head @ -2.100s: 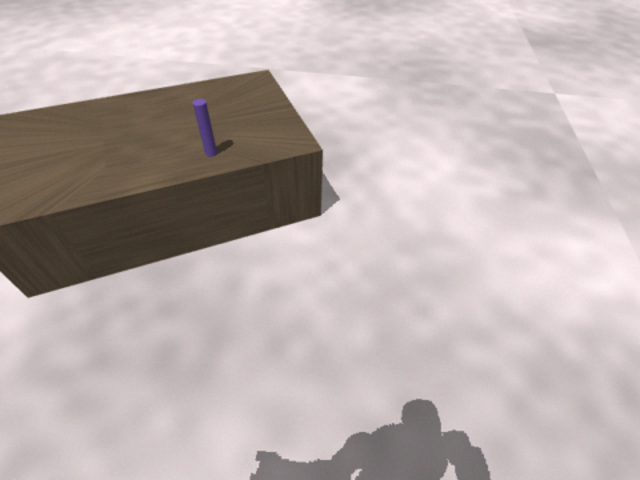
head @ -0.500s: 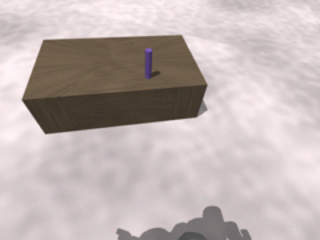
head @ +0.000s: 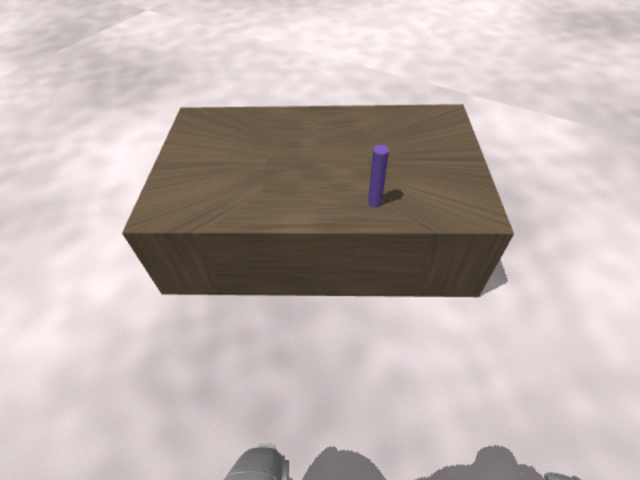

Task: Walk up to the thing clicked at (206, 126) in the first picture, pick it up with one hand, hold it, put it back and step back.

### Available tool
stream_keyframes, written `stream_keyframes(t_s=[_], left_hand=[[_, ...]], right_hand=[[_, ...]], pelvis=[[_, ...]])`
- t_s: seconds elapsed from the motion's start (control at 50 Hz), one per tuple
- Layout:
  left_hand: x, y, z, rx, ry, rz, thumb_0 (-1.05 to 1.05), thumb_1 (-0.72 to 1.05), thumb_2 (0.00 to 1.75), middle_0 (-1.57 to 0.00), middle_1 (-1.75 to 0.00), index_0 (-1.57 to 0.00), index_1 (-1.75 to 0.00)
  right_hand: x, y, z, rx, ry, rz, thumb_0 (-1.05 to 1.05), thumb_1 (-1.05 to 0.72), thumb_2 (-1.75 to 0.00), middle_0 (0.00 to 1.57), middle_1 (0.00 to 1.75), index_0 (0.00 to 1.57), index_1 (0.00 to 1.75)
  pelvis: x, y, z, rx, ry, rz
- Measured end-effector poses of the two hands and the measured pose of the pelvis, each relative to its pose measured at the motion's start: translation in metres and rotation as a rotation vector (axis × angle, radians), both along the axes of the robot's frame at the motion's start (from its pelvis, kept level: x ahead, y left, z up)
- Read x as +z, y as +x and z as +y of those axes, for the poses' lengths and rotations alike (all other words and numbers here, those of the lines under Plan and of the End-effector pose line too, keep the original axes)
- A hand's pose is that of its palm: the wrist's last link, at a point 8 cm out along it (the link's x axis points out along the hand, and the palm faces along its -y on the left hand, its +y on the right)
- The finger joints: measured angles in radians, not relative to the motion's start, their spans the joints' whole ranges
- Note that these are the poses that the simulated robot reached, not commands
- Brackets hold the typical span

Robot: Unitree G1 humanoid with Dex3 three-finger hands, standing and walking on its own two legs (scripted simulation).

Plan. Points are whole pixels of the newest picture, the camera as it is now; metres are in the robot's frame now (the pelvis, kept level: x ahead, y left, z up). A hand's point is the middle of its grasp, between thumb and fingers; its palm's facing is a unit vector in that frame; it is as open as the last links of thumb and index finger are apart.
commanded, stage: walk up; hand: right
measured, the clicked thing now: (377, 178) +0.95 -0.13 -0.31
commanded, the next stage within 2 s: none
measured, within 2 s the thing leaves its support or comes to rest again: neither
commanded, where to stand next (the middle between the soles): +0.51 +0.04 m, yaw +0 degrees
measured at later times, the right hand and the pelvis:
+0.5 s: hand (484, 388) +0.27 -0.23 -0.14, palm faces -0.08 +0.93 -0.36, open 7.4 cm; pelvis +0.20 +0.04 -0.01, yaw +2 degrees
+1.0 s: hand (447, 281) +0.47 -0.21 -0.14, palm faces -0.09 +0.91 -0.41, open 7.4 cm; pelvis +0.38 +0.07 -0.02, yaw +3 degrees
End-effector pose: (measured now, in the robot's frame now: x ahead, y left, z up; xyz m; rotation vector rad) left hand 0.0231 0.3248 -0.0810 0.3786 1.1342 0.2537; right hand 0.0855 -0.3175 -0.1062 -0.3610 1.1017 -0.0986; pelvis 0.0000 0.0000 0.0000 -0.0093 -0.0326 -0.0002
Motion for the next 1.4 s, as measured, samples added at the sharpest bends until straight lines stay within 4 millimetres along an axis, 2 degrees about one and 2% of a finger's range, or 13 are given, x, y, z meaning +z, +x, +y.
stream_keyframes(t_s=[0.12, 0.22, 0.38, 0.5, 0.6, 0.7, 0.8, 0.88, 0.96, 1.02, 1.16, 1.32, 1.4], left_hand=[[-0.019, 0.018, 0.029, 0.064, -0.019, 0.068, 0.01, 0.9, 0.9, -0.2, -0.3, -0.21, -0.3], [-0.044, 0.059, 0.048, 0.079, -0.039, 0.116, 0.01, 0.9, 0.9, -0.2, -0.3, -0.2, -0.3], [-0.035, 0.16, 0.044, 0.022, -0.081, 0.034, 0.01, 0.9, 0.9, -0.2, -0.3, -0.2, -0.3], [-0.024, 0.23, 0.031, -0.027, -0.067, -0.001, 0.01, 0.9, 0.9, -0.2, -0.3, -0.2, -0.3], [-0.021, 0.279, 0.021, -0.032, -0.01, -0.058, 0.01, 0.9, 0.9, -0.2, -0.3, -0.2, -0.3], [-0.007, 0.296, 0.015, -0.001, -0.004, -0.062, 0.01, 0.9, 0.9, -0.2, -0.3, -0.2, -0.3], [-0.004, 0.304, 0.024, 0.015, -0.007, -0.007, 0.01, 0.9, 0.9, -0.2, -0.3, -0.21, -0.3], [-0.014, 0.315, 0.042, 0.037, -0.021, 0.023, 0.01, 0.9, 0.9, -0.2, -0.3, -0.21, -0.3], [-0.037, 0.339, 0.064, 0.042, -0.034, 0.057, 0.01, 0.9, 0.9, -0.2, -0.3, -0.2, -0.3], [-0.046, 0.365, 0.068, 0.034, -0.046, 0.085, 0.01, 0.9, 0.9, -0.2, -0.3, -0.2, -0.3], [-0.042, 0.431, 0.064, -0.013, -0.066, 0.065, 0.01, 0.9, 0.9, -0.2, -0.3, -0.2, -0.3], [-0.046, 0.484, 0.042, -0.024, -0.03, 0.029, 0.01, 0.9, 0.9, -0.2, -0.3, -0.2, -0.3], [-0.043, 0.502, 0.029, -0.042, -0.036, 0.007, 0.01, 0.9, 0.9, -0.2, -0.3, -0.2, -0.3]], right_hand=[[0.011, 0.085, 0.019, 0.059, -0.044, -0.028, 0.01, -0.9, -0.9, 0.2, 0.3, 0.2, 0.29], [0.012, 0.143, 0.043, 0.063, -0.072, -0.109, 0.01, -0.9, -0.9, 0.2, 0.3, 0.2, 0.29], [0.021, 0.17, 0.06, 0.028, -0.049, -0.077, 0.0, -0.9, -0.9, 0.2, 0.3, 0.2, 0.3], [0.005, 0.182, 0.042, -0.017, -0.031, -0.016, 0.01, -0.9, -0.9, 0.2, 0.3, 0.21, 0.3], [-0.022, 0.211, 0.019, -0.039, -0.028, 0.036, 0.01, -0.9, -0.9, 0.2, 0.3, 0.2, 0.3], [-0.021, 0.254, 0.021, -0.012, -0.014, 0.056, 0.01, -0.9, -0.9, 0.2, 0.3, 0.2, 0.29], [-0.01, 0.299, 0.032, 0.02, -0.004, 0.038, 0.01, -0.9, -0.9, 0.2, 0.3, 0.2, 0.29], [-0.002, 0.335, 0.044, 0.039, -0.024, 0.024, 0.01, -0.9, -0.9, 0.2, 0.3, 0.2, 0.29], [-0.001, 0.369, 0.057, 0.033, -0.072, -0.028, 0.01, -0.9, -0.9, 0.2, 0.3, 0.2, 0.3], [0.004, 0.382, 0.065, 0.0, -0.079, -0.055, 0.01, -0.9, -0.9, 0.2, 0.3, 0.2, 0.3], [0.014, 0.394, 0.07, -0.033, -0.095, -0.015, 0.01, -0.9, -0.9, 0.2, 0.3, 0.2, 0.3], [-0.022, 0.414, 0.054, -0.078, -0.062, 0.038, 0.01, -0.9, -0.9, 0.2, 0.3, 0.2, 0.3], [-0.033, 0.427, 0.058, -0.092, -0.03, 0.044, 0.01, -0.9, -0.9, 0.2, 0.3, 0.2, 0.29]], pelvis=[[-0.008, 0.057, 0.02, 0.035, -0.012, 0.007], [-0.021, 0.1, 0.044, 0.051, -0.001, -0.001], [-0.006, 0.159, 0.048, 0.052, 0.014, -0.004], [-0.007, 0.204, 0.037, 0.044, 0.025, -0.003], [-0.022, 0.246, 0.02, 0.047, 0.008, -0.008], [-0.012, 0.275, 0.02, 0.051, 0.014, -0.011], [-0.005, 0.306, 0.028, 0.051, 0.009, -0.001], [-0.007, 0.334, 0.041, 0.055, -0.001, -0.002], [-0.021, 0.365, 0.061, 0.051, 0.008, -0.006], [-0.02, 0.382, 0.068, 0.041, 0.009, -0.01], [-0.01, 0.414, 0.068, 0.022, 0.015, -0.007], [-0.025, 0.436, 0.051, 0.012, 0.007, -0.013], [-0.025, 0.439, 0.047, 0.009, 0.024, -0.01]])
